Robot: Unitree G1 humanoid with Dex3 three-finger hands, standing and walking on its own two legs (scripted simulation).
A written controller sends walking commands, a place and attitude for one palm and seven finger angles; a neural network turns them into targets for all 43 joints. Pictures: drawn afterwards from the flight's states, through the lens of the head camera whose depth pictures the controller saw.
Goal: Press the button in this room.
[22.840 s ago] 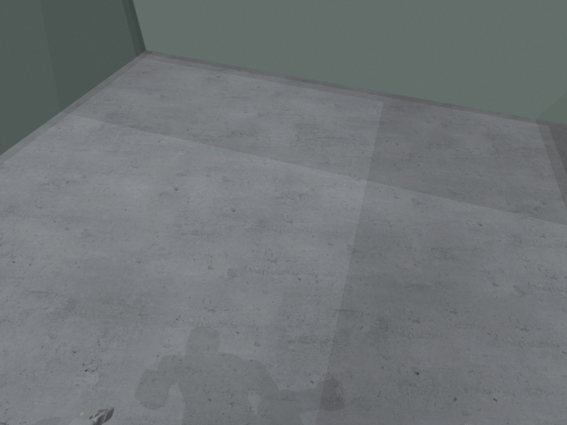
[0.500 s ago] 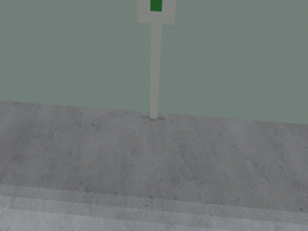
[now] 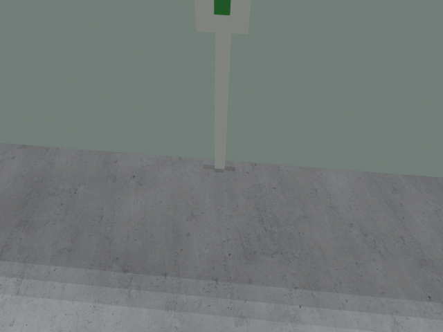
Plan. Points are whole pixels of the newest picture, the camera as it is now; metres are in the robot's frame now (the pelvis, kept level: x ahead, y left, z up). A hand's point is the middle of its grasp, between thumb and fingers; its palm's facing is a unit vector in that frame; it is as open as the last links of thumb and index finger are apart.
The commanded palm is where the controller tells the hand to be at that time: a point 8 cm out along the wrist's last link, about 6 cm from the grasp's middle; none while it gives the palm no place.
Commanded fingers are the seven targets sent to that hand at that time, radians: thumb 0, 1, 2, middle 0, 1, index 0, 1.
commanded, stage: walk to a spot facing it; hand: left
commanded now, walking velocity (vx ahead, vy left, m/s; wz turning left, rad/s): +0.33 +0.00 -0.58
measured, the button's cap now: (222, 4) +1.09 +0.08 +0.15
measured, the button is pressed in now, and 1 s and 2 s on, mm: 0 0 0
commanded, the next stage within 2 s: turn to face it in 0.68 s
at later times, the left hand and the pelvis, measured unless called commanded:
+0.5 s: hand (127, 283) +0.25 +0.24 -0.17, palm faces -0.21 -0.95 -0.21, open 7.4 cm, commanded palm none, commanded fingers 0.00 0.90 0.90 -0.20 -0.30 -0.20 -0.30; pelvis +0.14 +0.05 +0.00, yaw -15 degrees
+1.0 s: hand (200, 206) +0.47 +0.09 -0.17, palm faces -0.42 -0.88 -0.21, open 7.2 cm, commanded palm none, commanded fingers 0.00 0.90 0.90 -0.20 -0.30 -0.20 -0.30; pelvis +0.30 -0.03 -0.01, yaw -24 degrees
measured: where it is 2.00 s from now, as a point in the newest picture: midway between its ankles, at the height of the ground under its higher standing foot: (233, 320)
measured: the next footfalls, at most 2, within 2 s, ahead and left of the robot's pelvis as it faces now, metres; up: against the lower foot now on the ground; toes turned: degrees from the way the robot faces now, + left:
left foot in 0.24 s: +0.13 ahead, +0.15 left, +0.00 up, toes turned +2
right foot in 0.72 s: +0.34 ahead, -0.14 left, +0.00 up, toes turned -31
